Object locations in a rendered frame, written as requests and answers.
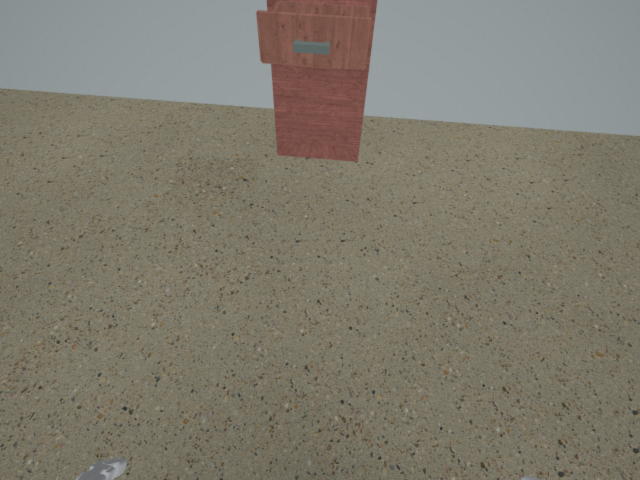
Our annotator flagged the drawer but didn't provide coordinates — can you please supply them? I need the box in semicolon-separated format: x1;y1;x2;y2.
256;1;371;70

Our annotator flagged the robot left hand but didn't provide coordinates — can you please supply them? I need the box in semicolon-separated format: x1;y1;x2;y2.
76;458;127;480

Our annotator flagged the cabinet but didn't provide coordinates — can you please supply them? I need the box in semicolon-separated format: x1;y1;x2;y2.
267;0;377;162

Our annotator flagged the handle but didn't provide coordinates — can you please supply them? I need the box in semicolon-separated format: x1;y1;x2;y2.
293;39;330;55

